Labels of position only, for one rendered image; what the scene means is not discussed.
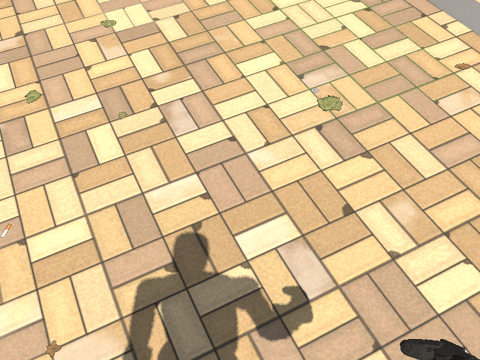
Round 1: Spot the right robot hand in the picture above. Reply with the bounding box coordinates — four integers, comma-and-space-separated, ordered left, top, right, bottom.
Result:
400, 339, 480, 360

